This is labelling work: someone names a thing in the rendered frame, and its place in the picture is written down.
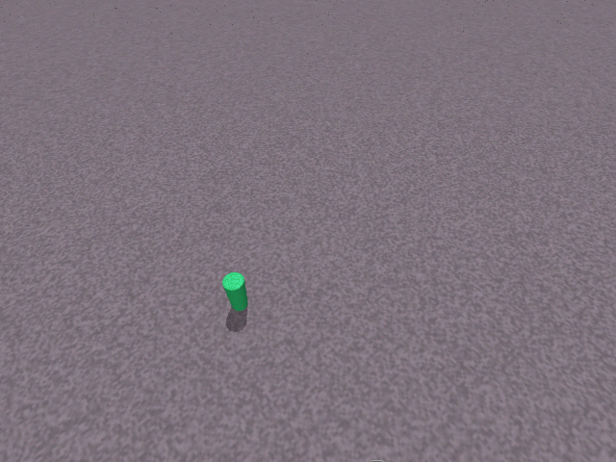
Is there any cup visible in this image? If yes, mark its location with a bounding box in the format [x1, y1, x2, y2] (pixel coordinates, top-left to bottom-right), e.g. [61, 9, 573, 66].
[222, 272, 247, 311]

